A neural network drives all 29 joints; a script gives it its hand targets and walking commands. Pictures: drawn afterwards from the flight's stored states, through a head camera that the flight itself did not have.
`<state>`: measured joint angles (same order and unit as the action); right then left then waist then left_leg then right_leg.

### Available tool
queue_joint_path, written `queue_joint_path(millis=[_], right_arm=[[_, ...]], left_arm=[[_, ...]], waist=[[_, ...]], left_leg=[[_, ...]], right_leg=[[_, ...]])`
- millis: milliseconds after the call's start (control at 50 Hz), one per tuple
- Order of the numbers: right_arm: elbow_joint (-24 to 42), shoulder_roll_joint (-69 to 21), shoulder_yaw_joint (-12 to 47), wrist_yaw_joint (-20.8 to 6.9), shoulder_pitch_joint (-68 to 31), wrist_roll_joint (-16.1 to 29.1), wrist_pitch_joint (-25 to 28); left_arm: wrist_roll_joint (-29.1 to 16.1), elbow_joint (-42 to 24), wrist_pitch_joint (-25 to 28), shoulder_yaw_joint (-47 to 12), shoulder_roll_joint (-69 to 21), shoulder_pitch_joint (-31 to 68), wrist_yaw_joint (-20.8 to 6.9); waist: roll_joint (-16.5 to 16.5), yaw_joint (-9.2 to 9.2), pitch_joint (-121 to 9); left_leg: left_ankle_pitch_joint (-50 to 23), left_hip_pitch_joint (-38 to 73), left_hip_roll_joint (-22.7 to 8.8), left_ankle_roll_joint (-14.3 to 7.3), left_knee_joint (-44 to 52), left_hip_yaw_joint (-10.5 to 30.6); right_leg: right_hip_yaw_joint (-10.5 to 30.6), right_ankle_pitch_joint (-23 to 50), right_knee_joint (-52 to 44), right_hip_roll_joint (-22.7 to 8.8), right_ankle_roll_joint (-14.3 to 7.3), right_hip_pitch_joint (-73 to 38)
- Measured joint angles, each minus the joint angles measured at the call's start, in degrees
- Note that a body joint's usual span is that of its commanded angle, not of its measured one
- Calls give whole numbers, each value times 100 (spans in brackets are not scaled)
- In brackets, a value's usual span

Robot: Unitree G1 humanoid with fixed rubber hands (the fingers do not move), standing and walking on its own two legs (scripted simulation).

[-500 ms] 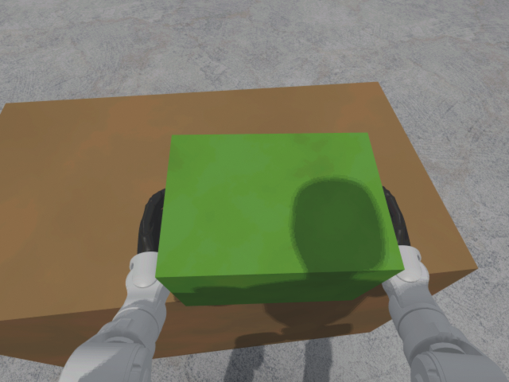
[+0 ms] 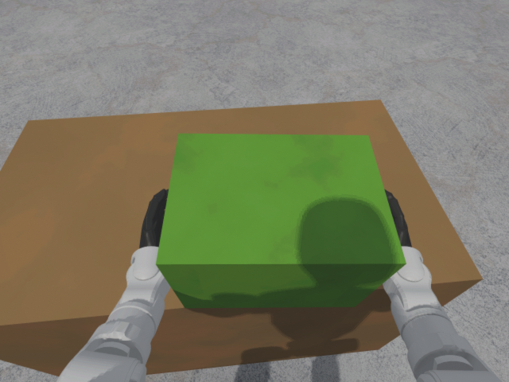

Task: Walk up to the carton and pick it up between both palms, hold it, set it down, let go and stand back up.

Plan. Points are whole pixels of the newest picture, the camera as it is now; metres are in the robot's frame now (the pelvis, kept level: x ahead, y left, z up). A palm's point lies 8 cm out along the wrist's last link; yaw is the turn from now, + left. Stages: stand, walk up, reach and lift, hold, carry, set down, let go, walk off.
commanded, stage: reach and lift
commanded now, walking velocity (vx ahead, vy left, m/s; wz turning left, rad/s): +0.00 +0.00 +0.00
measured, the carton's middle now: (272, 225) +0.38 -0.03 +0.02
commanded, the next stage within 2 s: hold in 1.74 s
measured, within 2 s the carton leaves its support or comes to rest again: neither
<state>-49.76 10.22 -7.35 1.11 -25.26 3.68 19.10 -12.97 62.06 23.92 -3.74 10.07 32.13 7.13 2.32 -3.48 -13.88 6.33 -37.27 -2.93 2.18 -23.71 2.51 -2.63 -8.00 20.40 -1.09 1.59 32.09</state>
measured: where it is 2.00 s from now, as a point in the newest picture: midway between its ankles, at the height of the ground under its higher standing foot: outside the picture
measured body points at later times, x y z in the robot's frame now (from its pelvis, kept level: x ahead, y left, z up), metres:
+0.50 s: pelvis +0.03 -0.01 +0.01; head +0.05 +0.00 +0.46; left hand +0.38 +0.19 +0.06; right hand +0.37 -0.21 +0.07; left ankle +0.03 +0.14 -0.74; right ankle +0.00 -0.14 -0.74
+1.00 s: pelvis -0.02 +0.00 +0.01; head -0.04 +0.01 +0.46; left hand +0.36 +0.20 +0.13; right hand +0.35 -0.20 +0.13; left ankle +0.03 +0.14 -0.74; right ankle +0.00 -0.14 -0.74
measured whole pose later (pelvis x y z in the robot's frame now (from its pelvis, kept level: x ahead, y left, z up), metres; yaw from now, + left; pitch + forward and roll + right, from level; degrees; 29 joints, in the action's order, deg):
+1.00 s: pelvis -0.02 +0.00 +0.01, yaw +0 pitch +1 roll +0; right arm -27.6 8.0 -9.5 1.0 -27.5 6.7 -17.6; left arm 1.6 20.8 -25.1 12.7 6.9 27.7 1.8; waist -1.2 -1.1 -4.7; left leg 4.4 -13.9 -2.2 1.8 -16.9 0.8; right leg -1.1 -7.5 17.1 -1.9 1.6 10.9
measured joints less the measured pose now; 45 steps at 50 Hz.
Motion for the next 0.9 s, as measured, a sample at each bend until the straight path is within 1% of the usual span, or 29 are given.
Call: queue_joint_path(millis=[80, 160, 220, 260, 320, 400, 540, 620, 680, 760, 820, 900], right_arm=[[211, 47, 72, 0, 37, 127, -255], [459, 105, 241, 29, 84, 372, -541], [711, 148, 393, 67, 167, 571, -759], [841, 165, 467, 91, 209, 659, -902], [1080, 202, 617, 136, 303, 844, -1183], [1600, 214, 743, 231, 549, 1075, -1547], [2653, 179, 681, 351, 961, 1142, -2267], [3221, 146, 591, 393, 1080, 1071, -2706], [3486, 79, 487, 405, 1067, 954, -3026], [3576, -27, 367, 425, 905, 837, -3383], [3398, -74, 297, 408, 678, 761, -3566], [2825, -183, 17, 190, 233, 523, -3666]], left_arm=[[38, -229, -230, 78, -27, -64, 6], [85, -577, -519, 173, -35, -210, 15], [33, -945, -740, 208, -28, -406, 25], [73, -1205, -925, 274, -37, -542, 34], [75, -1732, -1336, 346, -32, -809, 55], [98, -2603, -1905, 415, -10, -1217, 99], [395, -4039, -2981, 583, -28, -1679, 106], [516, -4635, -3462, 737, -90, -1796, 39], [627, -4857, -3793, 844, -103, -1730, -58], [882, -4886, -4129, 1106, -178, -1527, -312], [1044, -4767, -4345, 1280, -226, -1319, -443], [1238, -4430, -4621, 1479, -293, -895, -499]], waist=[[-6, 4, 6], [-12, 26, 90], [-21, 44, 121], [-33, 53, 179], [-45, 36, 311], [-81, 39, 457], [-109, 32, 742], [-102, 20, 814], [-112, 10, 817], [-177, 33, 842], [-227, 67, 862], [-284, 146, 865]], left_leg=[[68, 224, 31, -16, 18, -29], [152, 524, 37, -23, 35, -60], [220, 712, 38, -20, 34, -68], [264, 861, 34, -12, 34, -62], [308, 1113, 30, 5, 60, -26], [359, 1370, 16, 27, 74, 11], [351, 1718, 0, 60, 129, 101], [297, 1872, 9, 55, 201, 107], [231, 1984, 20, 49, 279, 95], [128, 2208, 31, 24, 424, 20], [59, 2350, 42, 10, 501, -42], [-56, 2394, 63, -11, 593, -113]], right_leg=[[23, -92, 35, -36, 13, -194], [48, -158, -3, -45, 25, -493], [53, -210, -27, -48, 29, -691], [44, -240, -61, -44, 26, -859], [5, -259, -159, -36, 15, -1160], [-34, -284, -241, -16, 1, -1462], [-119, -262, -375, 13, -26, -1880], [-125, -238, -391, 5, -26, -2010], [-114, -211, -391, -9, -23, -2081], [-40, -160, -386, -29, -10, -2205], [21, -124, -364, -46, -7, -2277], [94, -59, -325, -72, -9, -2233]])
